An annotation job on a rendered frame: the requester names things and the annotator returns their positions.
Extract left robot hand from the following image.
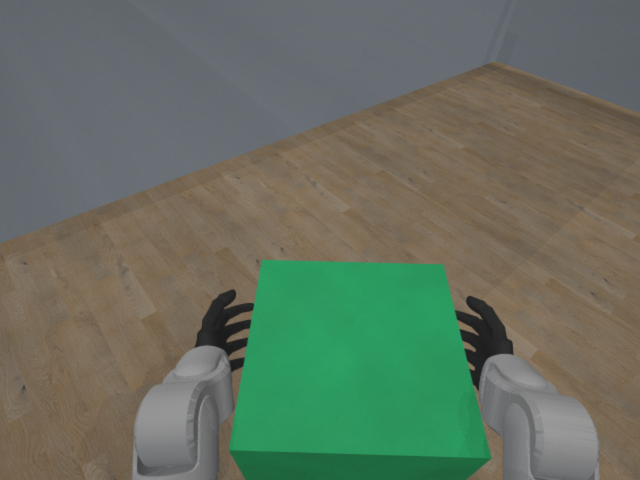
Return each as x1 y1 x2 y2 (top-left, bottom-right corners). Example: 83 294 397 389
195 289 254 372

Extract carton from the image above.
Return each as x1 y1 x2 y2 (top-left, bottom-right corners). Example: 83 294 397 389
229 260 491 480

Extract left robot forearm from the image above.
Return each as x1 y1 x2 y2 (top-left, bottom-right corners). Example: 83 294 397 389
132 346 235 480

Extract right robot hand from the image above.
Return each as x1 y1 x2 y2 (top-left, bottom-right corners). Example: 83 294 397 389
455 296 514 392

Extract right robot forearm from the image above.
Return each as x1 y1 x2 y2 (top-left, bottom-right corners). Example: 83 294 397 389
479 354 600 480

